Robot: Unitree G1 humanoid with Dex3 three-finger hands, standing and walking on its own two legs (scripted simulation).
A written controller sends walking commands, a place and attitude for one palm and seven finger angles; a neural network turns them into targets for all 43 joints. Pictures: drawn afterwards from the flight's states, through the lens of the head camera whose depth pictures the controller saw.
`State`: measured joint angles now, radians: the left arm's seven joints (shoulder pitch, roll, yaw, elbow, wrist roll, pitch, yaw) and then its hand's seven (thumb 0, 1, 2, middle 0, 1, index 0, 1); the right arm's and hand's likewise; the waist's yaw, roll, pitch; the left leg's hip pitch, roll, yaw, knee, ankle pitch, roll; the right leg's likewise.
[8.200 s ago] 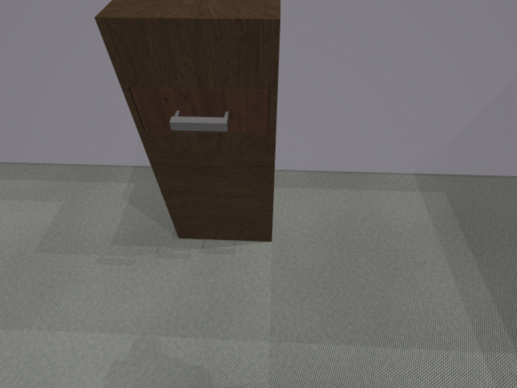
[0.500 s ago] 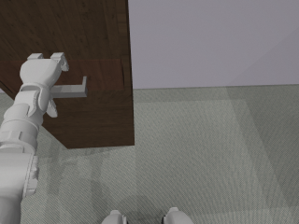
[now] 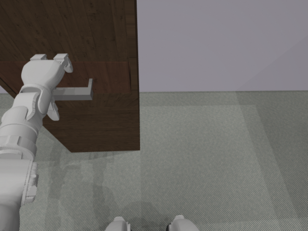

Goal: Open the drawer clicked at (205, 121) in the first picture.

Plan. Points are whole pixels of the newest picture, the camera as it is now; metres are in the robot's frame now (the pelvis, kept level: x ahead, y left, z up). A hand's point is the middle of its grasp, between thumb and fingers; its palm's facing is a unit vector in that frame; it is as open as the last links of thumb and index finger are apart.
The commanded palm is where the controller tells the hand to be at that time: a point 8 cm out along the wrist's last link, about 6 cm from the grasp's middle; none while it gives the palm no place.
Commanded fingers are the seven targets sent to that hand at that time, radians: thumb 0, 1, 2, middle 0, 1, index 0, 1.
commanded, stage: move the hooked fingers above the handle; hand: left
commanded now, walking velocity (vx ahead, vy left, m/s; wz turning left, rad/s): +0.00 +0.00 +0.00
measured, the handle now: (65, 87) +0.53 +0.25 -0.02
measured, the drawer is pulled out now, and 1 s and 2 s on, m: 0.00 0.00 0.00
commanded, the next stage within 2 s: lower the fingers behind the handle in 0.12 s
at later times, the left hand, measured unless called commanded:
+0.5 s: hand (53, 92) +0.48 +0.26 +0.02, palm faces -0.11 -0.02 -0.99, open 13.8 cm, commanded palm +0.48 +0.25 +0.07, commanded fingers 0.00 -0.50 0.30 -0.30 -1.20 -0.30 -1.20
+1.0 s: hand (59, 98) +0.49 +0.26 -0.01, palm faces -0.12 -0.02 -0.99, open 13.8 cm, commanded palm +0.48 +0.25 +0.04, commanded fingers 0.00 -0.50 0.30 -0.30 -1.20 -0.30 -1.20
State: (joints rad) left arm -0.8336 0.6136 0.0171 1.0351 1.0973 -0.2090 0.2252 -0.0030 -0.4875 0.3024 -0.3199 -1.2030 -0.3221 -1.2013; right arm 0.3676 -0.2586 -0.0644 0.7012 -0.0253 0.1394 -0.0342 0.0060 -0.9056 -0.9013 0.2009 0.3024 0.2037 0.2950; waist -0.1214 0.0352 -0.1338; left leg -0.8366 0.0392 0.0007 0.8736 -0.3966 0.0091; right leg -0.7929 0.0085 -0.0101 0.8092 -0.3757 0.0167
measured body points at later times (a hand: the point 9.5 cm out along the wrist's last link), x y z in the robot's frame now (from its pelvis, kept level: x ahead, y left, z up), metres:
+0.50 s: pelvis +0.00 +0.00 -0.01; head +0.11 +0.01 +0.43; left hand +0.48 +0.26 +0.08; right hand +0.00 -0.28 -0.12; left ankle +0.00 +0.11 -0.69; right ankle +0.00 -0.14 -0.69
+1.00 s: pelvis -0.01 +0.00 -0.02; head +0.12 +0.01 +0.41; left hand +0.49 +0.25 +0.04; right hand -0.01 -0.28 -0.14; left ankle +0.00 +0.11 -0.69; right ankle +0.00 -0.14 -0.69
